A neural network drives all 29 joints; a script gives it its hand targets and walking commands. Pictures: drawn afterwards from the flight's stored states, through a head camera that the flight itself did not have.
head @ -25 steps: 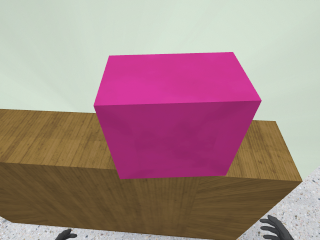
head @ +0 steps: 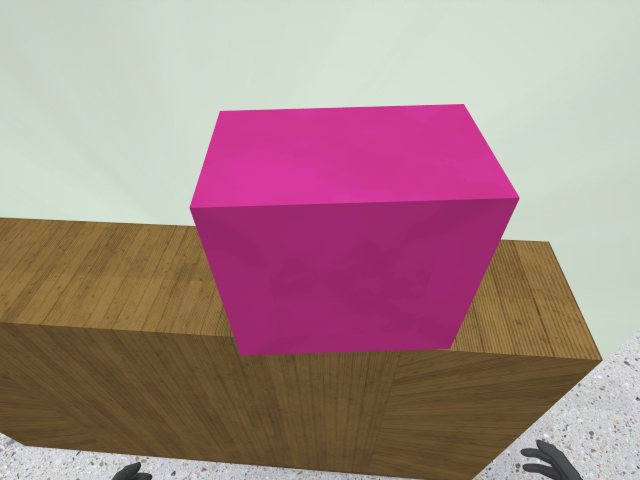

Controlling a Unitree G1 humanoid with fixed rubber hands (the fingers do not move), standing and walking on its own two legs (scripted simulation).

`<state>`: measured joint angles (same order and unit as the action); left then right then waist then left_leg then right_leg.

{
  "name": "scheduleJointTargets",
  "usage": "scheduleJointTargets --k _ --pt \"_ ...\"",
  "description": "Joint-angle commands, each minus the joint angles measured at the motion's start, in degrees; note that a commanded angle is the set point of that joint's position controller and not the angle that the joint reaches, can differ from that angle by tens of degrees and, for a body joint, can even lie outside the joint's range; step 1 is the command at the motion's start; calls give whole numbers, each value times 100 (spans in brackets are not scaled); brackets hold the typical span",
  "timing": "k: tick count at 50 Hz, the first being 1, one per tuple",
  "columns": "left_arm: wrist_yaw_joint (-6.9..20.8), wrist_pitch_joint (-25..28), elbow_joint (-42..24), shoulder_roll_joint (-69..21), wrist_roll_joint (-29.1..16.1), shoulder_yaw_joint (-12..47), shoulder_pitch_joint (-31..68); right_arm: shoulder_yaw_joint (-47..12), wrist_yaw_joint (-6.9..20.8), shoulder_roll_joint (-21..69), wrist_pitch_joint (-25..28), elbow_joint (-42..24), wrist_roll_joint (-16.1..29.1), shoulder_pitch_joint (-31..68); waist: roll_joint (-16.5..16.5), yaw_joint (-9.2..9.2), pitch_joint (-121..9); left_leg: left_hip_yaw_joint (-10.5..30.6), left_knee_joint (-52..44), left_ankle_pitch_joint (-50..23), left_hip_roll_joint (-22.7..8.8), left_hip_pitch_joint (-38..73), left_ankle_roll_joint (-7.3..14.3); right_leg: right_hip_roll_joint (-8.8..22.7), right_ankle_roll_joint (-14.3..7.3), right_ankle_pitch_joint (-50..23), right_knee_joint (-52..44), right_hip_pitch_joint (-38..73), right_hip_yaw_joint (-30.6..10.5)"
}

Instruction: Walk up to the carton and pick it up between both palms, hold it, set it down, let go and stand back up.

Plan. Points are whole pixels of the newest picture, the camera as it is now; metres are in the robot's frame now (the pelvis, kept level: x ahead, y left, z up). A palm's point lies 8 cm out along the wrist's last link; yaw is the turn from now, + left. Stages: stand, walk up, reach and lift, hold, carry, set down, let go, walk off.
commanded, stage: walk up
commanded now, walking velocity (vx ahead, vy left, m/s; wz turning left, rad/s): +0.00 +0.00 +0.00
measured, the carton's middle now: (344, 239) +0.40 -0.01 +0.11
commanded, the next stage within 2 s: none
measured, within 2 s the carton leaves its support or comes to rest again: neither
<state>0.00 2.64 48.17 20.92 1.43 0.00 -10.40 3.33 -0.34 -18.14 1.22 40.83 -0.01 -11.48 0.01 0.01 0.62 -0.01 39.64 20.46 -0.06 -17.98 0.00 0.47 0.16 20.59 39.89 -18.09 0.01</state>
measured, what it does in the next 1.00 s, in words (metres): steps on the spot: left foot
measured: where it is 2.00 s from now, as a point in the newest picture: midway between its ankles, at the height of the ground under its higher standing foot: outside the picture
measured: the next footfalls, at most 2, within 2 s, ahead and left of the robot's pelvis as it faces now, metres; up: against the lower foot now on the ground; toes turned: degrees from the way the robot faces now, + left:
left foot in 0.50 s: +0.03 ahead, +0.15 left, +0.00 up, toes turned +0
right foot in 1.10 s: +0.04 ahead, -0.07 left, +0.00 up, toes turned +2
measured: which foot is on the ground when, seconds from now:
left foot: down 0.00-0.26, up 0.28-0.48, down 0.50-1.00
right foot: down 0.00-0.50, up 0.52-1.00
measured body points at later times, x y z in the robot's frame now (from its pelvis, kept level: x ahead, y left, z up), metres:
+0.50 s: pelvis -0.01 +0.05 -0.01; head -0.01 +0.06 +0.44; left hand +0.06 +0.38 -0.11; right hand +0.12 -0.27 -0.08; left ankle -0.01 +0.15 -0.72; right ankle +0.01 -0.12 -0.72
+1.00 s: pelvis -0.02 +0.07 +0.00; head -0.01 +0.09 +0.45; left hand +0.06 +0.40 -0.11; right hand +0.10 -0.25 -0.08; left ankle -0.01 +0.15 -0.72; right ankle -0.01 -0.07 -0.69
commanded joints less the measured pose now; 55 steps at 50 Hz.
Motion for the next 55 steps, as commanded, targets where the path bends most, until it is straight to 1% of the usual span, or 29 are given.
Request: scheduleJointTargets --k 1,6,7,9,10,11,12,14,19,21,22,23,24,25,27,29,33,34,37,41,44,45,47,48,50,52,53,54,55 --pt "-66 51 -253 1080 -51 -352 349 146 -48 -1201 174 158 -93 438 188 58 -252 582 -820 -1777 -506 463 380 523 -415 -1789 -978 396 -692" --pt "-56 13 -105 1104 -49 -331 436 124 -38 -1275 155 170 -125 538 17 -20 -74 689 -978 -1255 -546 332 422 490 -429 -1210 -1109 250 -746" --pt "-40 27 -134 1003 -60 -303 443 112 -42 -1238 163 229 -114 512 -60 66 -54 587 -1017 -1168 -523 274 381 457 -395 -1096 -1163 293 -676" --pt "-23 58 -133 1096 -52 -274 517 154 -34 -1213 151 184 -80 539 385 -22 -40 666 -956 -1004 -494 303 381 552 -409 -1096 -1338 225 -817" --pt "-219 150 -41 1655 -5 -485 -262 395 75 -1651 -73 -60 -402 519 -79 107 320 290 -283 -217 -208 -233 361 939 -650 -559 -1535 31 -1474" --pt "-292 188 55 1894 15 -586 -615 362 112 -1430 -173 -100 -403 472 324 145 327 161 328 170 10 -716 300 1414 -986 -235 -1870 256 -2236" --pt "-332 209 36 2069 23 -695 -831 397 146 -1332 -250 -149 -468 403 429 255 482 264 1217 1010 63 -1140 242 1943 -1376 232 -2244 147 -3174" --pt "-397 274 -66 2039 95 -725 -833 470 164 -1422 -314 -210 -502 342 119 233 646 604 1812 1070 -196 -1451 161 2065 -1524 313 -2242 64 -3290" --pt "-431 264 -260 1892 123 -645 -609 533 292 -1316 -297 -216 -403 71 560 61 640 315 709 1074 -208 -781 216 1560 -1287 -1001 -1597 -233 -2202" --pt "-367 244 -373 1792 85 -533 -221 533 292 -1212 -225 -79 -368 -215 565 -318 568 50 -470 638 -68 213 372 1207 -1068 -666 -1193 -773 -1784" --pt "-362 183 -398 1602 34 -447 -153 598 261 -1343 -175 90 -358 -578 285 -491 484 190 -1267 308 -82 898 435 816 -745 -719 -565 -1151 -1260" --pt "-373 175 -529 1147 -70 -329 -211 671 217 -1832 -108 163 -415 -777 -1212 -578 255 1875 -1825 257 -1089 1306 714 -120 -327 -135 1096 -1866 -639" --pt "-429 151 -516 1089 -99 -318 -236 637 193 -1954 -87 27 -402 -442 -1385 -483 469 2739 -2132 -451 -1663 799 1081 -454 -123 1329 1665 -2079 -287" --pt "-447 103 -337 1301 -105 -380 -479 609 189 -1762 -89 -90 -386 -227 -725 -215 449 2466 -1965 -384 -1667 629 1239 -193 -143 1388 1885 -1721 -323" --pt "-411 75 -329 1490 -134 -429 -622 575 128 -1804 -133 -168 -338 -197 -567 -213 895 2243 -2172 -663 -1405 242 857 -157 -165 1056 1896 -1587 -561" --pt "-347 41 -251 1324 -161 -377 -1015 550 66 -1698 -65 -86 -291 -189 -859 -141 718 1808 -2004 -2335 -1216 1002 249 -224 -169 540 1963 -1700 -777" --pt "-299 -49 -265 1225 -173 -320 -923 526 -52 -1515 9 3 -196 -550 -673 -263 361 1456 -1549 -3964 -1153 1667 -31 -250 -111 112 1860 -1645 -751" --pt "-284 -65 -240 1185 -144 -343 -944 514 -71 -1470 23 -6 -218 -518 -808 -230 325 1297 -1554 -4121 -1158 1526 107 -266 -82 79 1865 -1563 -695" --pt "-284 -96 -313 1270 -168 -344 -792 525 -82 -1595 8 -76 -254 -315 -911 -245 426 1331 -1696 -3149 -1184 1316 318 -284 -69 177 1602 -1541 -573" --pt "-243 -114 -318 1263 -152 -381 -616 497 -62 -1674 -9 -43 -294 -386 -919 -364 538 1427 -1839 -2264 -1131 1179 239 -318 -70 236 1406 -1424 -515" --pt "-252 -67 -325 1320 -119 -353 -647 461 -69 -1588 -3 -13 -266 -348 -662 -356 600 1432 -1785 -2337 -1313 943 491 -196 -83 382 1147 -1269 -511" --pt "-248 -85 -310 1306 -104 -341 -594 515 -58 -1690 -11 15 -256 -292 -678 -362 535 1540 -1895 -1727 -1289 900 439 -241 -118 407 1142 -1195 -449" --pt "-250 -31 -312 1313 -139 -327 -760 481 -22 -1717 -25 -92 -269 -52 -707 -246 551 1552 -1727 -1606 -1398 725 717 -170 -132 485 833 -1010 -351" --pt "-243 15 -338 1271 -103 -320 -810 490 -5 -1714 -37 -71 -289 -39 -998 -263 525 1245 -1556 -1745 -1350 629 863 -75 -97 441 484 -798 -125" --pt "-241 97 -258 1345 -60 -360 -929 450 55 -1689 -99 -197 -277 272 -765 -87 357 1065 -1276 -820 -1173 81 1065 -184 -168 270 -108 37 173" --pt "-285 235 71 1383 -35 -398 -1571 358 93 -1509 -170 -198 -175 475 -297 237 107 817 -410 -490 -932 -273 834 -185 -243 -601 -1316 890 -167" --pt "-316 274 -4 1563 45 -471 -1495 326 85 -1368 -163 -278 -139 567 195 247 336 494 181 -78 -579 -673 566 172 -444 -725 -1444 918 -997" --pt "-316 323 -25 1856 113 -507 -1453 285 98 -1103 -157 -333 -120 535 1162 209 367 94 1095 743 -21 -1144 144 1249 -866 -996 -1948 779 -2991" --pt "-330 314 -130 1938 111 -509 -1228 327 86 -1310 -211 -295 -139 484 751 141 498 283 1608 1332 -32 -1425 80 1555 -1260 -195 -2203 552 -3810"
